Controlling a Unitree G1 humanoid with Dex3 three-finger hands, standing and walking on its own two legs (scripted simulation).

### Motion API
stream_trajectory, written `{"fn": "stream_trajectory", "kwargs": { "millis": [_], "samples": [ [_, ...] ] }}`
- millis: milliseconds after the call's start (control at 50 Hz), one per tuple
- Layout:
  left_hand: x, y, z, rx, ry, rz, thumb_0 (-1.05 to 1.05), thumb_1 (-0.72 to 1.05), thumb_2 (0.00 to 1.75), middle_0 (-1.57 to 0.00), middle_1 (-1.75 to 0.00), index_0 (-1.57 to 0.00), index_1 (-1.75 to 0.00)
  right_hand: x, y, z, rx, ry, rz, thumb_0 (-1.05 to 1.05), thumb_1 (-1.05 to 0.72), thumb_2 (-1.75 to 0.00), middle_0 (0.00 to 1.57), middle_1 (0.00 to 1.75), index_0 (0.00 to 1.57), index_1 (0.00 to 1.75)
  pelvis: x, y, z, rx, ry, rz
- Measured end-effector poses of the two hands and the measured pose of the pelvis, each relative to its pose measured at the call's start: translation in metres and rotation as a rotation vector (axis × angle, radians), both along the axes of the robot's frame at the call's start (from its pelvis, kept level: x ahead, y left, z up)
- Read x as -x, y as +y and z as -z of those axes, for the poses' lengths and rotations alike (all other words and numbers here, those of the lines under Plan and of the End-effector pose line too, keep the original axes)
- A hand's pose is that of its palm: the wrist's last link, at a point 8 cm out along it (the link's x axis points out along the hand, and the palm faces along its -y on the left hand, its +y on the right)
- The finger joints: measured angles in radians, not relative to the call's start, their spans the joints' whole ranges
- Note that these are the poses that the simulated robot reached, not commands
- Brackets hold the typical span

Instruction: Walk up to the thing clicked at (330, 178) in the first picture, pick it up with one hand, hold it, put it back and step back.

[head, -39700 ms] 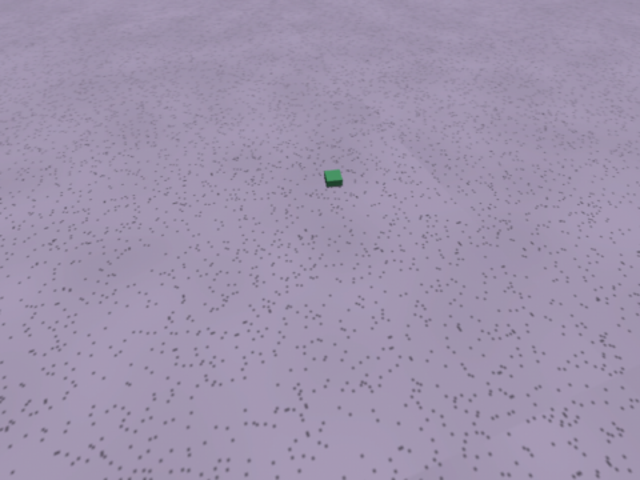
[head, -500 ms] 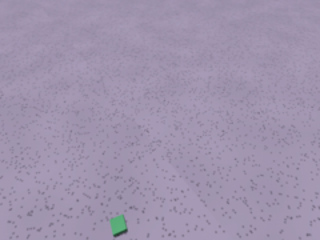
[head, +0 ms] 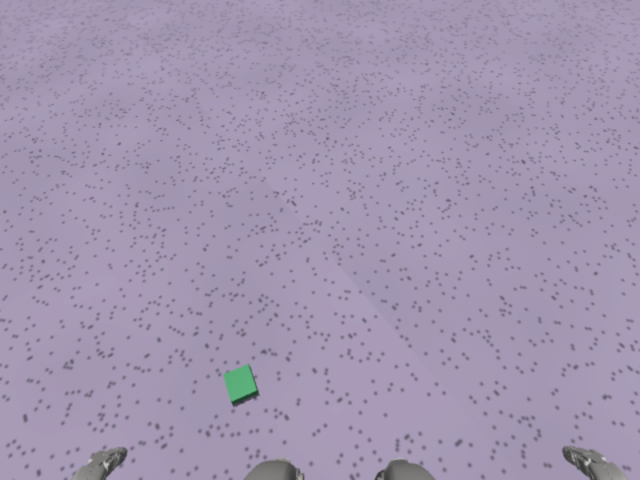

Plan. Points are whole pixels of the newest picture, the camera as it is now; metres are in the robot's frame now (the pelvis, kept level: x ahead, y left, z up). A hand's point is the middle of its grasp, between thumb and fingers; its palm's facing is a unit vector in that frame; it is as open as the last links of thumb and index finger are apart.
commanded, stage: step back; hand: left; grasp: from above
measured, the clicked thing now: (241, 383) +0.44 +0.27 -0.74
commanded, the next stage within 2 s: none
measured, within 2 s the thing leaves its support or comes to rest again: neither
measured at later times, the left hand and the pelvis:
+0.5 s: hand out of the picture +0.02 +0.29 -0.15, palm faces -0.10 -0.92 -0.37, open 7.4 cm; pelvis -0.10 +0.03 +0.00, yaw -3 degrees
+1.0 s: hand out of the picture -0.09 +0.29 -0.14, palm faces -0.02 -0.93 -0.36, open 7.4 cm; pelvis -0.23 +0.03 +0.01, yaw +0 degrees
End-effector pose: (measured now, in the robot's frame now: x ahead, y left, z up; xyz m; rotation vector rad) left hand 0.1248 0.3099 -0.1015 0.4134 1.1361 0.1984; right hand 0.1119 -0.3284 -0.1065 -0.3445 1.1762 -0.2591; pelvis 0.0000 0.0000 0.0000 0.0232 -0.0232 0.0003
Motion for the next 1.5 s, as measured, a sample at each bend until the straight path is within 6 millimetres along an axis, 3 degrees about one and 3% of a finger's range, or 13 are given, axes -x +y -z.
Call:
{"fn": "stream_trajectory", "kwargs": {
  "millis": [140,240,320,540,660,780,880,1000,1120,1280,1360,1420,1500],
  "samples": [
    [0.001,0.023,0.018,0.041,-0.084,0.004,0.01,0.90,0.90,-0.20,-0.30,-0.20,-0.30,0.054,0.025,-0.004,0.057,0.062,-0.040,0.00,-0.91,-0.90,0.20,0.30,0.20,0.30,0.028,0.023,0.011,0.009,0.006,-0.023],
    [0.027,0.026,0.021,0.071,-0.035,-0.013,0.01,0.90,0.90,-0.20,-0.30,-0.20,-0.30,0.097,0.049,-0.017,0.043,0.115,-0.031,0.00,-0.91,-0.90,0.20,0.30,0.20,0.30,0.045,0.032,-0.003,0.041,0.000,-0.015],
    [0.056,0.026,0.019,0.083,0.017,-0.005,0.01,0.90,0.90,-0.20,-0.30,-0.20,-0.30,0.115,0.056,-0.023,0.045,0.104,-0.008,0.01,-0.90,-0.90,0.21,0.30,0.21,0.30,0.058,0.036,-0.010,0.051,0.006,0.003],
    [0.116,0.020,0.011,0.026,0.043,0.025,0.01,0.90,0.90,-0.20,-0.30,-0.20,-0.30,0.142,0.041,-0.001,0.007,-0.007,0.010,0.00,-0.90,-0.90,0.21,0.30,0.21,0.30,0.105,0.026,0.002,0.029,-0.010,0.065],
    [0.144,0.008,-0.006,0.023,-0.007,0.022,0.01,0.90,0.90,-0.20,-0.30,-0.20,-0.30,0.163,0.034,0.002,-0.025,-0.016,0.013,0.01,-0.90,-0.90,0.20,0.30,0.20,0.30,0.135,0.017,-0.004,0.016,-0.023,0.053],
    [0.159,0.009,-0.015,0.024,-0.086,0.021,0.01,0.90,0.90,-0.20,-0.30,-0.21,-0.30,0.197,0.034,-0.003,-0.001,0.012,-0.029,0.00,-0.91,-0.90,0.20,0.30,0.20,0.30,0.166,0.022,-0.006,0.007,-0.006,0.024],
    [0.177,0.021,-0.001,0.049,-0.138,0.026,0.01,0.90,0.90,-0.20,-0.30,-0.21,-0.30,0.232,0.041,-0.003,0.040,0.033,-0.058,0.00,-0.91,-0.90,0.20,0.30,0.20,0.30,0.200,0.032,0.005,0.013,-0.017,-0.017],
    [0.226,0.028,0.005,0.062,-0.069,-0.010,0.01,0.90,0.90,-0.20,-0.30,-0.20,-0.30,0.277,0.051,-0.019,0.039,0.039,-0.054,0.01,-0.90,-0.90,0.20,0.30,0.21,0.30,0.234,0.034,-0.005,0.035,-0.024,-0.003],
    [0.286,0.030,0.007,0.047,0.003,-0.020,0.01,0.90,0.90,-0.20,-0.30,-0.20,-0.30,0.301,0.043,-0.027,0.056,-0.014,-0.051,0.01,-0.90,-0.90,0.21,0.30,0.21,0.30,0.272,0.026,-0.008,0.047,-0.010,0.032],
    [0.363,0.007,0.012,0.006,0.060,0.001,0.01,0.90,0.90,-0.20,-0.30,-0.20,-0.30,0.341,0.007,-0.006,0.040,-0.089,-0.051,0.00,-0.90,-0.90,0.21,0.30,0.21,0.30,0.335,0.000,0.009,0.049,-0.014,0.076],
    [0.405,-0.010,0.000,0.013,0.066,-0.011,0.01,0.90,0.90,-0.20,-0.30,-0.20,-0.30,0.373,-0.003,-0.001,0.018,-0.061,-0.018,0.01,-0.90,-0.90,0.20,0.30,0.20,0.30,0.362,-0.009,0.003,0.016,-0.022,0.064],
    [0.424,-0.015,-0.008,0.008,0.054,-0.023,0.01,0.90,0.90,-0.20,-0.30,-0.21,-0.30,0.400,-0.004,-0.001,0.005,-0.038,-0.019,0.01,-0.91,-0.90,0.20,0.30,0.20,0.30,0.378,-0.010,-0.003,-0.004,-0.015,0.050],
    [0.434,-0.014,-0.011,-0.005,-0.006,-0.019,0.01,0.90,0.90,-0.20,-0.30,-0.21,-0.30,0.439,-0.001,0.003,0.004,0.017,-0.040,0.01,-0.91,-0.90,0.20,0.30,0.20,0.30,0.404,-0.011,-0.002,-0.004,-0.009,0.014]
  ]
}}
